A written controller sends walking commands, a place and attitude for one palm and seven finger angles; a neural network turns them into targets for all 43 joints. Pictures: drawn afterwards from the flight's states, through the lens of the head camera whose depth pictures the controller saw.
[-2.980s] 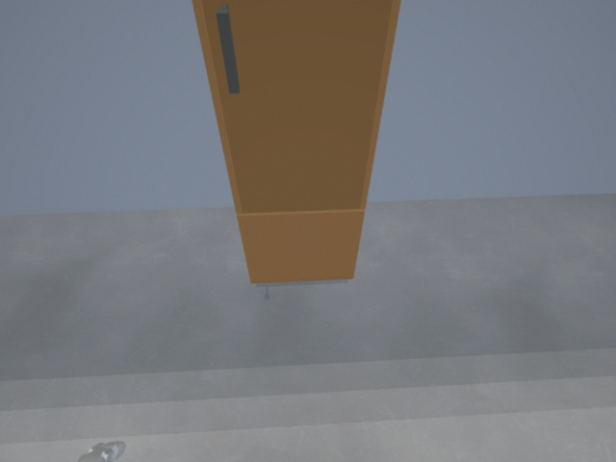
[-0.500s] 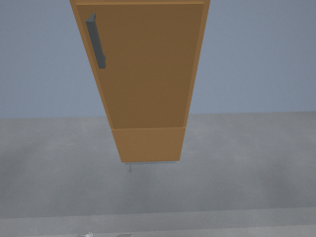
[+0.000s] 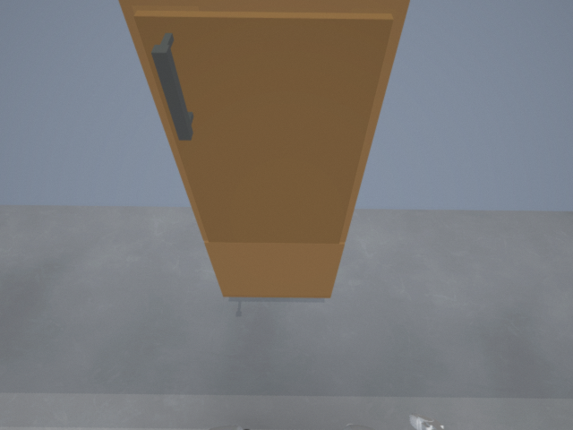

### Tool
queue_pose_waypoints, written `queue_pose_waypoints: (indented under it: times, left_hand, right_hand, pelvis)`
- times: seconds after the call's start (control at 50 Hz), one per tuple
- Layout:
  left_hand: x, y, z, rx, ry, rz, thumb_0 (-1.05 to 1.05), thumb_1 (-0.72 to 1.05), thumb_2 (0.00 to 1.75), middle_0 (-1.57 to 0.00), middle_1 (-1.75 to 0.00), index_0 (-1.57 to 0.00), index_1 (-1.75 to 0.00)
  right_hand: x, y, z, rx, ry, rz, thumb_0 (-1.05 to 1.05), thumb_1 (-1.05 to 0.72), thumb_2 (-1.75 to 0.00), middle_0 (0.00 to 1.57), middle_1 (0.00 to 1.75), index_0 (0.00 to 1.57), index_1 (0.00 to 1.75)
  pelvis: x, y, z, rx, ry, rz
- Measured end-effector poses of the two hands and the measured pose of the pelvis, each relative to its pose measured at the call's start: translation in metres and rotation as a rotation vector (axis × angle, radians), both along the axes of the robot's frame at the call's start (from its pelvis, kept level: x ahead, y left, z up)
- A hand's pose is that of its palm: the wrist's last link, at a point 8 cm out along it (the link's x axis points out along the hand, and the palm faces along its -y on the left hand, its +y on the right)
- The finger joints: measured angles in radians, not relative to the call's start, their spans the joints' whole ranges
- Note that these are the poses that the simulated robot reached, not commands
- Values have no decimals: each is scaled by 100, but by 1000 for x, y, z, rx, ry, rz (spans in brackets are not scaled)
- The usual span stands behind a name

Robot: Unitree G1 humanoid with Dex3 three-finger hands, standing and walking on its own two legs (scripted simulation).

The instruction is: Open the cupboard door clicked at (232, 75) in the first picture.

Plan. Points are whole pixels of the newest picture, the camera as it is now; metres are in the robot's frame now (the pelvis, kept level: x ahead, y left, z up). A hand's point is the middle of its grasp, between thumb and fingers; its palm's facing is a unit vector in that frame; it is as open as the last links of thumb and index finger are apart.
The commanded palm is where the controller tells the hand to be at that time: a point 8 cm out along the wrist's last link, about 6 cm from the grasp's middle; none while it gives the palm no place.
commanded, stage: come to a stop and stand still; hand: left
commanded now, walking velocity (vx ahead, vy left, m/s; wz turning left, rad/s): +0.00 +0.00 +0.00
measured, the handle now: (177, 89) +0.56 +0.23 +0.15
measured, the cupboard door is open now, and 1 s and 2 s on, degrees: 0 0 0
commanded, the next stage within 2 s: look again from close up in 0.62 s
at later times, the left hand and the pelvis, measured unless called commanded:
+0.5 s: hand out of the picture +0.00 +0.12 -0.17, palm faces +0.09 -0.98 -0.19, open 7.2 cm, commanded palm none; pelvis -0.04 -0.06 +0.00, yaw +2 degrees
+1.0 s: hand out of the picture -0.03 +0.15 -0.17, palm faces +0.07 -0.97 -0.24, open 7.4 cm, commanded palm none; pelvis -0.04 -0.04 +0.00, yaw +2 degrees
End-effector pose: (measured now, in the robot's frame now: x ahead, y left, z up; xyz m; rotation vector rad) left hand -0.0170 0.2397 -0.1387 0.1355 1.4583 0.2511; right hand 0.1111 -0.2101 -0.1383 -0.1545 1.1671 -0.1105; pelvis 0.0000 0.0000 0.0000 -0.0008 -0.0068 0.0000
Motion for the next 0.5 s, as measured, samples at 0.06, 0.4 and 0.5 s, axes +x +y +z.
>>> queue_pose_waypoints:
  times: [0.06,0.4,0.5]
  left_hand:
    - [7,-7,3,41,-49,-13,1,91,90,-20,-30,-20,-30]
    - [20,-70,-7,-30,-178,-49,1,93,90,-21,-30,-21,-30]
    - [6,-71,-5,-44,-161,-31,1,94,90,-21,-30,-20,-30]
  right_hand:
    - [-15,-26,-11,4,27,-14,0,-91,-90,21,30,20,30]
    - [-134,-81,-11,-40,232,-69,1,-91,-90,20,30,19,30]
    - [-162,-65,-3,-11,282,-54,1,-91,-90,20,30,20,30]
  pelvis:
    - [-5,-16,-5,11,-5,3]
    - [-30,-59,-5,-13,-6,33]
    - [-36,-61,3,-2,-14,29]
